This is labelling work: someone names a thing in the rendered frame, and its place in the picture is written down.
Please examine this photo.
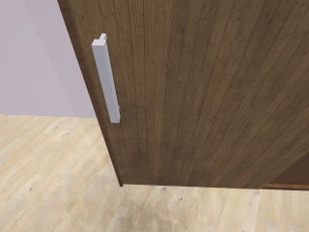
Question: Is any wardrobe door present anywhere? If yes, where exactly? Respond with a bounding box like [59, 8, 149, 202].
[68, 0, 309, 189]
[269, 153, 309, 186]

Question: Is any handle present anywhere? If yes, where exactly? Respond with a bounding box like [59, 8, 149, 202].
[92, 33, 121, 124]

